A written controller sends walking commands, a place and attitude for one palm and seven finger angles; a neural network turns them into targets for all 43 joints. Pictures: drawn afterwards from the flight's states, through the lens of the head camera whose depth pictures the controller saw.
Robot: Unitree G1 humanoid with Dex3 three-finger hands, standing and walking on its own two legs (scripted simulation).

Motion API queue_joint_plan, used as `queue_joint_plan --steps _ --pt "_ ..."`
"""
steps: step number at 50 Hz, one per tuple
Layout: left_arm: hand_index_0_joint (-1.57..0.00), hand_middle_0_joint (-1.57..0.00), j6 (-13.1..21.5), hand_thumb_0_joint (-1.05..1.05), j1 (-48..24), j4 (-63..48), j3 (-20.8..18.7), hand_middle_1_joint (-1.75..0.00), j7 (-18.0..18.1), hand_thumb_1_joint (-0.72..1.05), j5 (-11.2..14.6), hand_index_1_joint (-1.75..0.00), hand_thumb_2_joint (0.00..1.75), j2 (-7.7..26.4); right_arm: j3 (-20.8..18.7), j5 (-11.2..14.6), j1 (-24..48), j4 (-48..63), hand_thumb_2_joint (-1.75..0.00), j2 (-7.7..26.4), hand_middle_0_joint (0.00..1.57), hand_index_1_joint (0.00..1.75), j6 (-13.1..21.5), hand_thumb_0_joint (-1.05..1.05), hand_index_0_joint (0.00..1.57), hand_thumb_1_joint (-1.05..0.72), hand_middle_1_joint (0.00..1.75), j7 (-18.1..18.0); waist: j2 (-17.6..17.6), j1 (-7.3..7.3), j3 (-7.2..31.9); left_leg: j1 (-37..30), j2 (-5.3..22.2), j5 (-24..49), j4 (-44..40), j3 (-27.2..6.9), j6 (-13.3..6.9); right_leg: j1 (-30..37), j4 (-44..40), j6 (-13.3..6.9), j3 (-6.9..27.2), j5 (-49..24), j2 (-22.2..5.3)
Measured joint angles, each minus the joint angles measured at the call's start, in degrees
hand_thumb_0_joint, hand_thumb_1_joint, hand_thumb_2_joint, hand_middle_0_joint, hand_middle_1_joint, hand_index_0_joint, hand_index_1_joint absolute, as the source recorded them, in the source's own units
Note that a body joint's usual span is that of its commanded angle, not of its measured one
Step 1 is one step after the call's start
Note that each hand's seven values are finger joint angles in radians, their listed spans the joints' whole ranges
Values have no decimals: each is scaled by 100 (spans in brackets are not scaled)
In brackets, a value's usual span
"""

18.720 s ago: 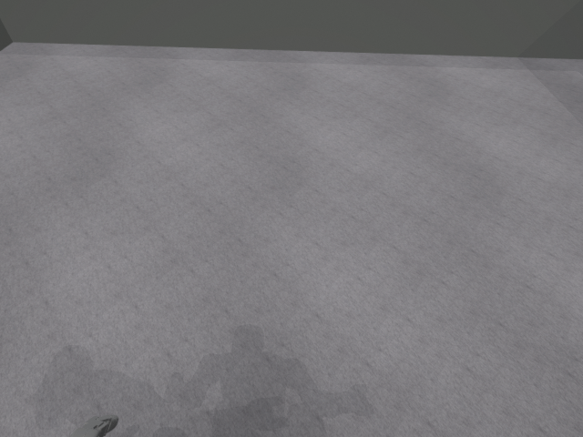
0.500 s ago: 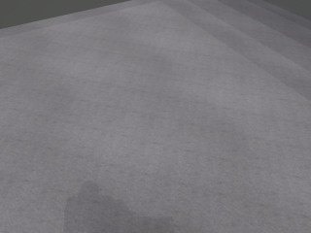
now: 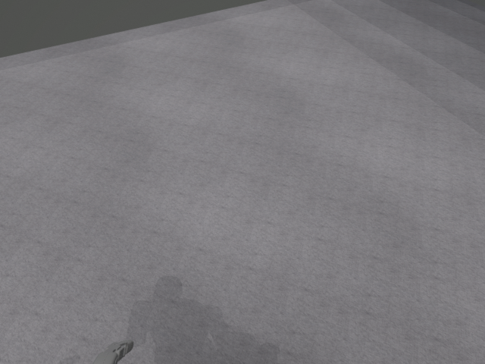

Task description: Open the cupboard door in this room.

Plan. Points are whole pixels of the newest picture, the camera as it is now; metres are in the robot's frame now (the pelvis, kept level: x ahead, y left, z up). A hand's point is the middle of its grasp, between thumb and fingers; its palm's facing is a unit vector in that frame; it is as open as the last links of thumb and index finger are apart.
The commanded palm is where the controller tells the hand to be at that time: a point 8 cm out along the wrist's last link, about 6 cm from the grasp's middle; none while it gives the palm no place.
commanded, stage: turn or walk to find it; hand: left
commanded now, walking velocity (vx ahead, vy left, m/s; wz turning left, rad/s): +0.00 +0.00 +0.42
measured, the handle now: out of the picture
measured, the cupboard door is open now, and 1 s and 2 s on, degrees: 0 0 0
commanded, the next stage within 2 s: stand and wait in 1.32 s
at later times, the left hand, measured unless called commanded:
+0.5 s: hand out of the picture -0.06 +0.19 -0.16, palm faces +0.29 -0.92 -0.27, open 7.4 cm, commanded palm none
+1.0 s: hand out of the picture -0.02 +0.22 -0.15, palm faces +0.42 -0.86 -0.28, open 7.4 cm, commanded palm none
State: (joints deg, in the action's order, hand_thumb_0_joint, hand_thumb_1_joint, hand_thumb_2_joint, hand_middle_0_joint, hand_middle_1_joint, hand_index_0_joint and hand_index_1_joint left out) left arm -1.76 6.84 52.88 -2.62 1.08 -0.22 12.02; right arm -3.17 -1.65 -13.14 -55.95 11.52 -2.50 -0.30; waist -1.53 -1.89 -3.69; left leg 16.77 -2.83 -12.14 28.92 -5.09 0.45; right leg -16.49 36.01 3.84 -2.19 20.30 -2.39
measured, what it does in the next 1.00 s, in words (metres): steps on the spot, turning left: right foot, then left foot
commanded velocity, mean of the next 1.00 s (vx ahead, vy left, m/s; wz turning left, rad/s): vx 0.00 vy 0.00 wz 0.42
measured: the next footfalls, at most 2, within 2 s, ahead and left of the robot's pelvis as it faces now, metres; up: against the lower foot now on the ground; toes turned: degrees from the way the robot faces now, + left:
right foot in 0.02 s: +0.04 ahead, -0.11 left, +0.00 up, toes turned -3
left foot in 0.56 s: -0.05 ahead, +0.12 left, +0.00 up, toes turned +20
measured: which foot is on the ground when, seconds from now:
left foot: down 0.00-0.02, up 0.04-0.54, down 0.56-1.00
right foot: up 0.00-0.00, down 0.02-0.56, up 0.58-1.00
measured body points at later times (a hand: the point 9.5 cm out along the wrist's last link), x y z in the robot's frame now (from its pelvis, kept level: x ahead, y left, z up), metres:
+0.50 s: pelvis -0.03 -0.02 +0.00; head +0.01 -0.02 +0.45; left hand -0.07 +0.23 -0.14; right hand +0.10 -0.25 -0.15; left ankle -0.10 +0.12 -0.70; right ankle +0.00 -0.11 -0.73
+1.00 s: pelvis -0.04 -0.02 +0.00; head +0.00 -0.02 +0.45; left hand -0.04 +0.26 -0.13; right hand +0.10 -0.22 -0.16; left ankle -0.09 +0.11 -0.73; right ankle +0.01 -0.12 -0.73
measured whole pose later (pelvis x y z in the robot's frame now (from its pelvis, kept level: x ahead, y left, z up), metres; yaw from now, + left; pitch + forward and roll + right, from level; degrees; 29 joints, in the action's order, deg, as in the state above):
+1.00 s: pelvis -0.04 -0.02 +0.00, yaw +25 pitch +1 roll +1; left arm -1.7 6.6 53.3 -2.5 1.0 -0.2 12.2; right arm -3.1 -1.6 -12.2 -56.0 11.4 -2.2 -0.5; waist -1.3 -1.6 -4.0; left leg 14.6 -2.4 -15.2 29.4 -4.8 0.5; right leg -17.2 36.5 4.2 -2.5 20.5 -2.8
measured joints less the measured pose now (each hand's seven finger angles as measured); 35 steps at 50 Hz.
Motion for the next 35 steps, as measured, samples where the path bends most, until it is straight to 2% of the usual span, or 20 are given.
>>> queue_joint_plan --steps 2,4,6,8,12,17,24,26,28,29,31,35 --pt "-20 -20 100 1 -6 -18 30 -29 15 91 -39 -30 90 -122 -69 39 -49 -62 -90 97 20 30 -48 1 20 -90 30 2 -189 -15 -38 207 26 -391 467 -113 67 161 -329 -383 -155 -318 88" --pt "-20 -20 142 1 79 -56 83 -29 16 90 -65 -30 90 -219 -130 34 -100 -106 -90 166 20 30 -131 1 20 -90 30 4 -225 -24 -30 571 -61 -1214 1543 -33 74 191 -288 -567 -270 -277 8" --pt "-20 -20 126 1 203 -55 89 -29 35 90 -65 -30 90 -297 -186 14 -130 -140 -90 229 20 30 -200 1 20 -91 30 27 -203 -2 2 891 -73 -1359 2643 96 87 289 -422 -610 -338 -306 -89" --pt "-20 -20 101 1 310 -12 95 -29 41 90 -65 -30 90 -346 -224 -1 -143 -151 -90 292 20 30 -219 1 20 -91 30 56 -204 -15 14 1086 31 -1143 3401 186 138 389 -592 -615 -424 -392 -147" --pt "-20 -20 109 1 464 63 99 -29 39 90 -67 -30 90 -385 -249 -3 -182 -175 -90 349 20 30 -224 1 20 -91 30 82 -182 -26 22 1154 280 -758 3922 198 276 484 -789 -637 -667 -492 -226" --pt "-20 -20 159 1 636 112 63 -29 52 91 -97 -30 90 -343 -210 4 -103 -257 -90 336 20 30 -267 1 19 -91 30 78 -67 111 -4 864 476 -924 3444 251 375 455 -819 -651 -922 -511 -323" --pt "-20 -20 130 1 812 268 2 -29 23 90 -155 -30 90 -134 -89 76 343 -166 -90 252 20 30 -185 1 19 -91 30 56 152 349 -116 217 486 -1434 1828 672 297 275 -585 -541 -1231 -457 -528" --pt "-20 -20 102 1 848 335 -32 -29 20 90 -152 -30 90 -40 -54 95 478 -79 -90 216 20 30 -115 1 19 -91 30 51 224 387 -127 -26 443 -1253 1218 813 247 192 -416 -469 -1321 -397 -603" --pt "-20 -20 49 1 924 375 -65 -29 17 90 -114 -30 90 49 -19 95 545 36 -90 212 20 30 -2 1 19 -91 30 65 238 380 -67 -360 432 -600 343 871 134 36 -71 -365 -1426 -245 -672" --pt "-20 -20 -5 1 914 413 -87 -29 19 90 -90 -30 90 123 -18 80 599 59 -90 160 20 30 54 1 19 -91 30 59 336 386 -77 -334 366 -550 353 872 24 -115 281 -257 -1297 112 -715" --pt "-20 -20 -146 1 874 481 -109 -29 35 90 -83 -30 90 240 37 58 651 106 -90 57 20 30 94 1 19 -91 30 54 468 425 -96 -339 292 -687 452 865 -131 -426 1117 -149 -834 777 -604" --pt "-20 -20 -229 1 725 522 -128 -29 -11 91 -82 -30 90 276 116 22 600 121 -90 -28 20 30 102 1 20 -91 30 -20 389 384 -13 -477 270 -539 96 664 -206 -845 2244 -35 -357 635 -374"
